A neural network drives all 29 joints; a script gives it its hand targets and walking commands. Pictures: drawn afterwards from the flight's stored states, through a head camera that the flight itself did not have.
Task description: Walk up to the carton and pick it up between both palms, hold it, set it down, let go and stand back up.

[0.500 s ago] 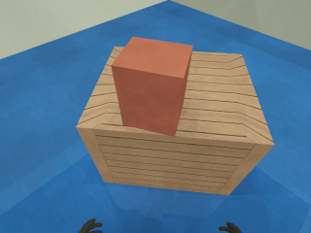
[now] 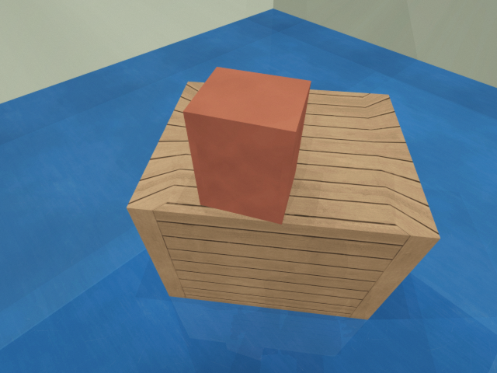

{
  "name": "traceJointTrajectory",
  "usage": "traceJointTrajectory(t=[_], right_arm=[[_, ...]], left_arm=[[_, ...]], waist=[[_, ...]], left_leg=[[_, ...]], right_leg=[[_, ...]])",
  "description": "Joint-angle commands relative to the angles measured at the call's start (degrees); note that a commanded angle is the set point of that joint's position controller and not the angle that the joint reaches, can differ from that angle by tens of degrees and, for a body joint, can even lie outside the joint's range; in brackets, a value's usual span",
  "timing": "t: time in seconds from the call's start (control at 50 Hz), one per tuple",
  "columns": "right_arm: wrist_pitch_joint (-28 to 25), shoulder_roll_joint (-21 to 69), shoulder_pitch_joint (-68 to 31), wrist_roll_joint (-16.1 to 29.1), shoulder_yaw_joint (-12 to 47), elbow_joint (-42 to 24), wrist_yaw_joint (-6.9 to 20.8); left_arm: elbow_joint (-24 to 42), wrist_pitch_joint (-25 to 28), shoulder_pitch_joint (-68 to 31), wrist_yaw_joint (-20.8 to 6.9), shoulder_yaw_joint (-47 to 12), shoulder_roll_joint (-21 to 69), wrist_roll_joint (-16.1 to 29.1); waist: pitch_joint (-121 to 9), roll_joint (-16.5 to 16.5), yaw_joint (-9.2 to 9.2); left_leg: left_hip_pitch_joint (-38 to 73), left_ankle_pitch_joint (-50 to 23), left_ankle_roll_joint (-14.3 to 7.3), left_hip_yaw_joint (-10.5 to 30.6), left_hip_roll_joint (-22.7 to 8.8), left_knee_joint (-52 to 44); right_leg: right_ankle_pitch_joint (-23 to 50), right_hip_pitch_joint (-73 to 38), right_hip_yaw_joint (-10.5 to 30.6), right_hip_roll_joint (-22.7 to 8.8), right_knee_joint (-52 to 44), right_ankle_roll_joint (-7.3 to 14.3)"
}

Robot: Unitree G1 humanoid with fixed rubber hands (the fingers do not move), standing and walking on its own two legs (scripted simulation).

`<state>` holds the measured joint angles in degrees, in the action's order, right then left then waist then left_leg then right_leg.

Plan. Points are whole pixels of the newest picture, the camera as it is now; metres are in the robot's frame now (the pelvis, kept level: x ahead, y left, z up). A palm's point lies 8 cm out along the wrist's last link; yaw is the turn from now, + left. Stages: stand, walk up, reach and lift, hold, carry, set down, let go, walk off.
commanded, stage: stand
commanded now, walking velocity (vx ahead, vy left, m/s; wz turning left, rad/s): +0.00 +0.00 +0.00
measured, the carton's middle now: (250, 148) +0.62 +0.01 -0.02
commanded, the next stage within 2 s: walk up in 0.96 s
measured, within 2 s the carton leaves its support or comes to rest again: neither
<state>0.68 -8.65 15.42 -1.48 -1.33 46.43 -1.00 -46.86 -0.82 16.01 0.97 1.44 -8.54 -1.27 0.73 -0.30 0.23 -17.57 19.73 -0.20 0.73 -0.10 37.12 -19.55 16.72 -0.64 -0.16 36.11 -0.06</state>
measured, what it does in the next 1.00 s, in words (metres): stands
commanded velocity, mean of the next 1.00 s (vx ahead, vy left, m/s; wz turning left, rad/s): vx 0.00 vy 0.00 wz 0.00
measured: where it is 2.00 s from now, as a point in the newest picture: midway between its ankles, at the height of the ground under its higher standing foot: outside the picture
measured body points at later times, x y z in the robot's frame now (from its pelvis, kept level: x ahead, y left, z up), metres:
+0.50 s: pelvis +0.00 +0.00 +0.01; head +0.01 +0.00 +0.46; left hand +0.02 +0.22 -0.15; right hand +0.03 -0.22 -0.15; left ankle +0.00 +0.12 -0.72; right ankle +0.00 -0.12 -0.72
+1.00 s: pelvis +0.00 +0.00 +0.01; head +0.01 +0.00 +0.46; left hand -0.02 +0.20 -0.15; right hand -0.02 -0.20 -0.15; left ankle +0.00 +0.12 -0.72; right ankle +0.00 -0.12 -0.72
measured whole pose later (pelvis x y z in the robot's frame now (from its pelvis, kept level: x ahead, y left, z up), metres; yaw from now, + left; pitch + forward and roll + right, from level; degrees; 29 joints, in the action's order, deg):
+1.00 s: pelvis +0.00 +0.00 +0.01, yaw +0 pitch -3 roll +0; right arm 0.1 -4.7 17.3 -0.9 -2.0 65.6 -2.5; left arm -65.5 0.1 17.7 2.6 1.8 -4.8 -0.6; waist 2.9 -0.2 0.0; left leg -9.4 15.0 0.2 0.5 -0.2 26.9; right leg -15.1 8.9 -0.4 -0.1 26.5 0.1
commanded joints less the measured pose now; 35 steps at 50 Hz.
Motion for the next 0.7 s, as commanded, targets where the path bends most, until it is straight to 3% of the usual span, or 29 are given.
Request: traceJointTrajectory(t=[0.0, 0.06, 0.18, 0.22, 0.34, 0.48, 0.68], right_arm=[[-1.58, -6.08, 0.74, -0.05, -1.76, -3.16, -0.42], [-1.6, -6.02, 0.95, 0.11, -2.05, -1.9, -0.42], [-1.49, -4.91, 1.94, 0.17, -2.15, 1.84, -0.71], [-1.58, -5.34, 2.35, 0.22, -2.48, 2.9, -0.85], [-1.76, -4.32, 3.41, 0.34, -2.4, 6.66, -1.05], [-1.49, -3.79, 4.17, 0.46, -2.5, 10.63, -1.26], [-1.24, -2.05, 4.72, 0.64, -1.86, 14.95, -1.6]], left_arm=[[3.25, 1.56, -0.28, 0.47, 1.65, -5.73, -0.01], [1.39, 1.58, 1.09, 0.54, 1.93, -5.92, 0.23], [-2.07, 1.43, 2.5, 0.83, 2.16, -5.31, 0.17], [-3.14, 1.63, 2.5, 0.95, 2.17, -5.09, 0.25], [-6.58, 1.73, 3.06, 1.13, 2.32, -4.83, 0.39], [-10.39, 1.68, 3.42, 1.53, 1.91, -3.43, 0.48], [-14.48, 1.55, 4.69, 1.71, 1.64, -2.67, 0.54]], waist=[[-2.29, 0.34, -0.23], [-1.98, 0.92, -0.25], [0.8, -1.24, 0.19], [0.0, 0.24, 0.04], [0.83, -0.57, 0.0], [2.15, 1.06, -0.31], [4.57, -0.41, -0.04]], left_leg=[[1.61, -11.22, -2.75, 4.51, -3.29, -8.38], [3.1, -10.87, -2.48, 4.03, -3.07, -8.69], [2.52, -10.13, -2.38, 4.12, -3.0, -10.52], [2.9, -10.73, -2.72, 4.67, -3.46, -11.18], [4.16, -12.41, -2.69, 4.6, -3.62, -12.59], [5.78, -13.27, -2.2, 3.9, -3.5, -13.4], [5.66, -11.86, -1.75, 3.48, -3.73, -15.11]], right_leg=[[10.87, -1.01, 3.78, -3.01, -6.72, 2.52], [10.98, -0.44, 4.12, -3.13, -7.83, 2.59], [9.45, -0.86, 4.16, -3.22, -9.3, 2.41], [10.62, -2.12, 4.06, -3.46, -9.66, 2.48], [12.25, -3.8, 4.19, -3.63, -10.69, 2.53], [12.79, -4.15, 4.69, -4.22, -12.89, 2.47], [11.65, -4.69, 4.46, -4.12, -14.28, 2.13]])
